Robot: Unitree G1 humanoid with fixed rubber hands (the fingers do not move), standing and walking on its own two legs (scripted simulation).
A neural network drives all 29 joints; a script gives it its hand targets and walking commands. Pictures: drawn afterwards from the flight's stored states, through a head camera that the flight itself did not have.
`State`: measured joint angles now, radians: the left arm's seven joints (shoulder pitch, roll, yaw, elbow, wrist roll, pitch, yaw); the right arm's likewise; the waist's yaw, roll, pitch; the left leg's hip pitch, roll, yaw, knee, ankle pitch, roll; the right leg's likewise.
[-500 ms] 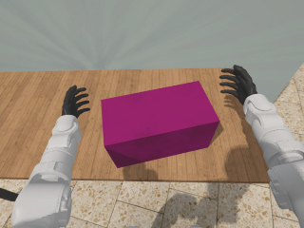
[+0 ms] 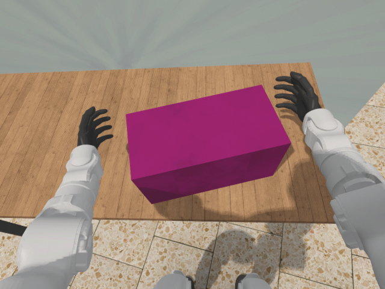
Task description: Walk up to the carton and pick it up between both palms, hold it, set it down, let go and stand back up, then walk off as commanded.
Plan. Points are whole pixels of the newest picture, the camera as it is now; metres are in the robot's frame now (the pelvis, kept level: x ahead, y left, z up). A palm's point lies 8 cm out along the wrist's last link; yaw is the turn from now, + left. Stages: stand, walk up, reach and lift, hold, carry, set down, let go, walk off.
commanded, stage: reach and lift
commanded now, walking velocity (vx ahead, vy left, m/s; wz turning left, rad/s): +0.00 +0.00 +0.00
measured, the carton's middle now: (204, 147) +0.42 +0.04 -0.03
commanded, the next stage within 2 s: none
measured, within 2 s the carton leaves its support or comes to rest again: neither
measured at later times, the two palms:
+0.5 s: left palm (88, 149) +0.38 +0.30 +0.01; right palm (295, 132) +0.45 -0.17 -0.01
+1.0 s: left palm (101, 148) +0.39 +0.27 +0.00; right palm (289, 130) +0.46 -0.15 -0.01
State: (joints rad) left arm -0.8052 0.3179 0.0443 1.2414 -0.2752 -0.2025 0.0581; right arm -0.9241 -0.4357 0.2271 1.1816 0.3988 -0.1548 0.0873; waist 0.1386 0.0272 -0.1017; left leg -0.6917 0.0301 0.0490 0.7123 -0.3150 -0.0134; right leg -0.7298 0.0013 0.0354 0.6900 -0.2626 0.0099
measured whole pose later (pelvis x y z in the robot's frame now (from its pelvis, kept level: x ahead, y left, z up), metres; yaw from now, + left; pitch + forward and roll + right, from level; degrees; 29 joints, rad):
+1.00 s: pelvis -0.02 +0.03 -0.02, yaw -1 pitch +28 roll -3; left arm -0.84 0.25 -0.04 1.18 -0.36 -0.30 0.09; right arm -0.92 -0.44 0.17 1.23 0.40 -0.28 0.12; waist 0.16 0.08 -0.21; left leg -1.02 0.04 0.04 0.85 -0.32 0.02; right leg -1.00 0.01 0.02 0.71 -0.21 0.05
